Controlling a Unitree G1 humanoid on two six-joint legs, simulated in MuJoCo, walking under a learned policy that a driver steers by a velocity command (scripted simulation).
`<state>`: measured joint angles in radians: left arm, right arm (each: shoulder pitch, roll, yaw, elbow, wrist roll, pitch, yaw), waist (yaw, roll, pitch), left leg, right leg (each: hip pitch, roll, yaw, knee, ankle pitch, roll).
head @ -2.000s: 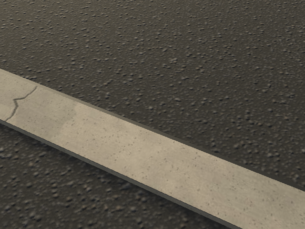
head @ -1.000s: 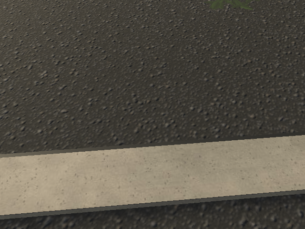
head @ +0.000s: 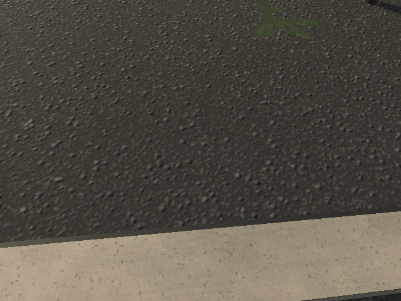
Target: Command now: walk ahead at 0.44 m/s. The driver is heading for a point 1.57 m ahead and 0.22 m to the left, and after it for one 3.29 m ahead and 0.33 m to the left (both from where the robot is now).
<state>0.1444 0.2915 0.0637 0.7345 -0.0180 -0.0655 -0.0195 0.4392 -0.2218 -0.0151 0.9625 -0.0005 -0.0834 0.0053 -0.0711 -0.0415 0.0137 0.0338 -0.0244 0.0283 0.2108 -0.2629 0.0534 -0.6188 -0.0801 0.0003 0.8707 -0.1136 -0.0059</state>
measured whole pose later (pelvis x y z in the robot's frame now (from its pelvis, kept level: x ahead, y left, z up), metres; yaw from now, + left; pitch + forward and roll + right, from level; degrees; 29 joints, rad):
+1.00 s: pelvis +0.56 +0.02 +0.05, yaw +0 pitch +1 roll +1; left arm 0.17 0.28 0.04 0.84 -0.01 -0.05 0.00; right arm 0.37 -0.24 -0.04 0.90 -0.01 -0.10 0.02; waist -0.03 -0.04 -0.03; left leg -0.18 -0.03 0.11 0.31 -0.15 0.07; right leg -0.68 -0.12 0.04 1.09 -0.13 -0.04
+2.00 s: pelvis +0.81 -0.03 +0.04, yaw +0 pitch -1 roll +0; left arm 0.14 0.23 0.04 1.05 0.00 0.01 0.03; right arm 0.21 -0.20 -0.04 1.04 0.00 -0.02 -0.04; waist 0.00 0.00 0.04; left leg -0.18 0.03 0.00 0.49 -0.29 -0.02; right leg -0.23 0.00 -0.04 0.47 -0.22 -0.02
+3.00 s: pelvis +1.03 -0.03 +0.02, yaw +0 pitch +2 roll -1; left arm -0.12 0.22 0.04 0.90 -0.03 -0.09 -0.05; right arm 0.53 -0.20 -0.05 1.11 0.01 -0.08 -0.02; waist -0.09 -0.01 0.04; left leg 0.20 0.04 0.05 0.23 -0.45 -0.02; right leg -0.54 -0.01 -0.08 0.53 -0.06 -0.10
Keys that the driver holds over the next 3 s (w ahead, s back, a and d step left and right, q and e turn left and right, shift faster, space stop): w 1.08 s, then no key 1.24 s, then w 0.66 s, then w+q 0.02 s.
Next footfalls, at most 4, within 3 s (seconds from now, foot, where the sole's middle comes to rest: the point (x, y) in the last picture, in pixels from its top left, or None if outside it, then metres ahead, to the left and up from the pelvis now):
0.22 right None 0.30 -0.13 -0.78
0.72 left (149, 265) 0.61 0.11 -0.74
1.26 right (216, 196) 0.87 -0.14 -0.74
1.60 left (152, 206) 0.84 0.11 -0.74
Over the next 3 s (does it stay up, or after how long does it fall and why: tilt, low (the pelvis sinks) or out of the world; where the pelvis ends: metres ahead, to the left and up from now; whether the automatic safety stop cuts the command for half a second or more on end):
stays up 1.03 -0.03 0.02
